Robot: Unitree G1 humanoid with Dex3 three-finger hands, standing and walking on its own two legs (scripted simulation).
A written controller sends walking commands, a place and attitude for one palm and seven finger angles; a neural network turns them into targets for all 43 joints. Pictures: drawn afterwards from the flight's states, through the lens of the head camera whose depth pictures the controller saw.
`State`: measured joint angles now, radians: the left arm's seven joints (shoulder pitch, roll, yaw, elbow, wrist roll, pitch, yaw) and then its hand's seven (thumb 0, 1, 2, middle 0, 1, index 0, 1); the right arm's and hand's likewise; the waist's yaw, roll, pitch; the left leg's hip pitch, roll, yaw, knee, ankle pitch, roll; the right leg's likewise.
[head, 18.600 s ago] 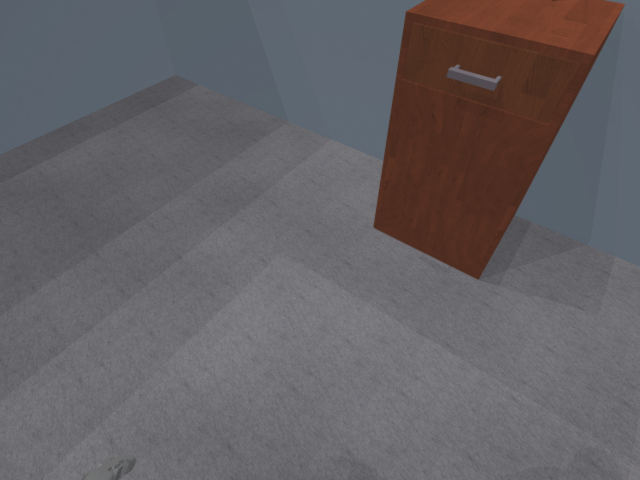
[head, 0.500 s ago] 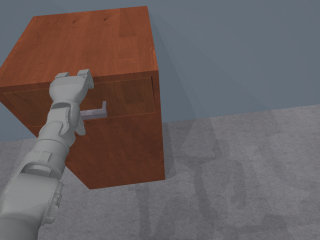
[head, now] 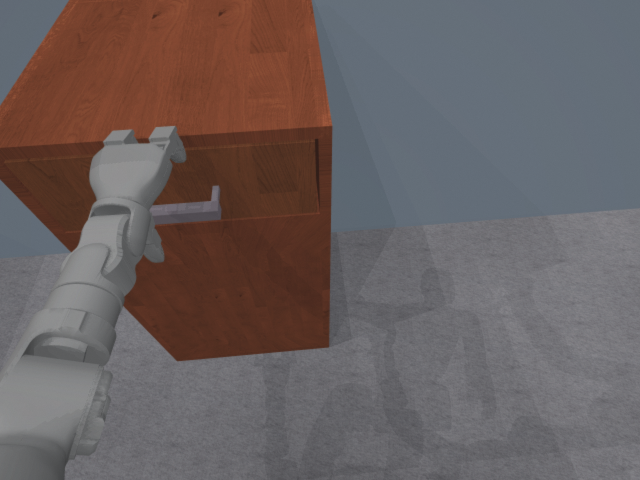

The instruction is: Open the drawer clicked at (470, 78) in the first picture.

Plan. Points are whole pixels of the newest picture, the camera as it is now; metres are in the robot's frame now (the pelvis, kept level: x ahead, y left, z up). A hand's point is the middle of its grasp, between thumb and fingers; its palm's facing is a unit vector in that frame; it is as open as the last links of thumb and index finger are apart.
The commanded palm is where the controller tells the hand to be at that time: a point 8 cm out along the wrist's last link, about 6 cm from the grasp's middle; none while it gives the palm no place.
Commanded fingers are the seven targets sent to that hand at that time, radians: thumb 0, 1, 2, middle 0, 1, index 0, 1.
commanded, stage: lift the fingers back up to retry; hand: left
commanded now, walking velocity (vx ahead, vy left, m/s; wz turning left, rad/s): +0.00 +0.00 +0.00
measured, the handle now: (177, 203) +0.50 +0.23 +0.02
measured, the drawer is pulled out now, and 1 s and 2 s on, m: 0.00 0.00 0.00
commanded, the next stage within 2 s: re-aim the fingers above the handle in 0.04 s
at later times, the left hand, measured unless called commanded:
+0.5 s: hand (161, 210) +0.45 +0.23 +0.06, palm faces +0.00 -0.02 -1.00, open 13.8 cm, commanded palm +0.44 +0.24 +0.14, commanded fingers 0.00 -0.50 0.30 -0.30 -1.20 -0.30 -1.20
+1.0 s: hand (146, 209) +0.45 +0.24 +0.07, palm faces -0.09 +0.01 -1.00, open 13.8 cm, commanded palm +0.44 +0.24 +0.13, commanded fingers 0.00 -0.50 0.30 -0.30 -1.20 -0.30 -1.20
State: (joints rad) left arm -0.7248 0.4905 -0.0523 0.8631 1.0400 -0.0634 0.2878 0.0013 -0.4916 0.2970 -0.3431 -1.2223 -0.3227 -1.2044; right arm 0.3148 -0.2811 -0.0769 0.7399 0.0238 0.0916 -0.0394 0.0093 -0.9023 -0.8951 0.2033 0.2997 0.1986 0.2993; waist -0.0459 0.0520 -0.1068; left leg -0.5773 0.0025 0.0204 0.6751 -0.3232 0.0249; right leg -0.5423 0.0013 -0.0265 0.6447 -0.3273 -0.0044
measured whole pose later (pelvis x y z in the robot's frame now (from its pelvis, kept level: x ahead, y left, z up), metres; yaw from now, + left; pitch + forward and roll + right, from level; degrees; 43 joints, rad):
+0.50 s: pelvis +0.00 +0.00 +0.00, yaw +0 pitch +13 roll -1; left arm -0.70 0.50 -0.05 0.84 1.06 -0.13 0.22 0.00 -0.49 0.30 -0.33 -1.20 -0.32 -1.21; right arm 0.31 -0.27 -0.06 0.68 0.02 0.09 -0.06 0.01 -0.90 -0.89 0.21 0.30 0.20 0.30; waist -0.05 0.04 -0.08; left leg -0.58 0.00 0.02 0.68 -0.32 0.03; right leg -0.55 0.00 -0.02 0.66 -0.33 0.00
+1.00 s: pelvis +0.00 -0.01 +0.00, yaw -1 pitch +12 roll +0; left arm -0.74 0.55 -0.01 0.97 1.05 -0.06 0.16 0.00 -0.49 0.30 -0.33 -1.21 -0.33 -1.21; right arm 0.31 -0.27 -0.03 0.67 0.04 0.10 -0.08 0.01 -0.90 -0.89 0.21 0.30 0.20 0.30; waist -0.07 0.05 -0.09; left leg -0.54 0.01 0.04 0.63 -0.30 0.01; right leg -0.53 0.01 -0.01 0.63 -0.31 -0.01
